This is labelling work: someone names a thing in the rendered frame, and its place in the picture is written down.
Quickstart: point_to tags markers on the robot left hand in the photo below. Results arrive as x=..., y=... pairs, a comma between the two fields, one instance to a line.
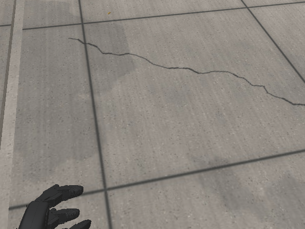
x=38, y=214

